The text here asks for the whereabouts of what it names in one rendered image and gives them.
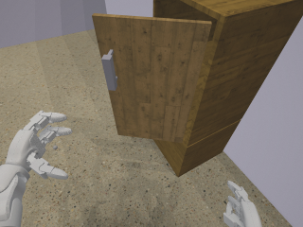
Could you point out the robot right hand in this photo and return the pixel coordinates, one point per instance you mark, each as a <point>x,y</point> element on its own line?
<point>246,212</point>

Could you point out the handle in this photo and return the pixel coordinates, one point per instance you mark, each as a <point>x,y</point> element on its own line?
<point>109,70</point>

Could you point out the cupboard door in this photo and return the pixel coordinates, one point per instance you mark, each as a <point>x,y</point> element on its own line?
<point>157,62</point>

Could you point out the robot left forearm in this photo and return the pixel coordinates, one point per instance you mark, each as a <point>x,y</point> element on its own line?
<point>13,179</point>

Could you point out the robot left hand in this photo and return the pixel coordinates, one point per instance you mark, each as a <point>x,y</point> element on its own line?
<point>25,142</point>

